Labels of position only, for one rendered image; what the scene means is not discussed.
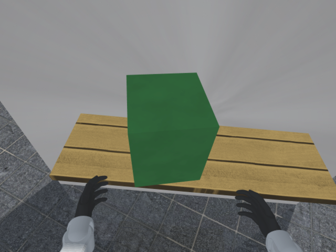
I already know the left robot hand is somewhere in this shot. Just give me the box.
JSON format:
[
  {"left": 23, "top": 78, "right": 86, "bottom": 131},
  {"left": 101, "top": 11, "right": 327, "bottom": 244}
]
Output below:
[{"left": 75, "top": 175, "right": 108, "bottom": 217}]

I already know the right robot forearm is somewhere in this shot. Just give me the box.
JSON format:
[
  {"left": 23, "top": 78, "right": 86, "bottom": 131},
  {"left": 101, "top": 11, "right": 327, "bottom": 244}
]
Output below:
[{"left": 266, "top": 230, "right": 303, "bottom": 252}]

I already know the table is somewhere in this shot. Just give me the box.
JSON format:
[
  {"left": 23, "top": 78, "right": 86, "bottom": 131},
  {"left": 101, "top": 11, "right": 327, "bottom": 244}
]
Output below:
[{"left": 49, "top": 113, "right": 336, "bottom": 205}]

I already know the carton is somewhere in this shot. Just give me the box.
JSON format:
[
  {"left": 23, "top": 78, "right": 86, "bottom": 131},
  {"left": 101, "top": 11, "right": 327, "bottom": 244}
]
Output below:
[{"left": 127, "top": 72, "right": 219, "bottom": 187}]

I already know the left robot forearm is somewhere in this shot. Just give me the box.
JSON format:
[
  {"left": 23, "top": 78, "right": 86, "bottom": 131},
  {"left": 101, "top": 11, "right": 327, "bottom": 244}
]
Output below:
[{"left": 60, "top": 216, "right": 95, "bottom": 252}]

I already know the right robot hand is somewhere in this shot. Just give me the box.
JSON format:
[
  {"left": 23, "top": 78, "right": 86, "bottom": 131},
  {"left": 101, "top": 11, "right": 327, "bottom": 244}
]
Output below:
[{"left": 235, "top": 190, "right": 281, "bottom": 237}]

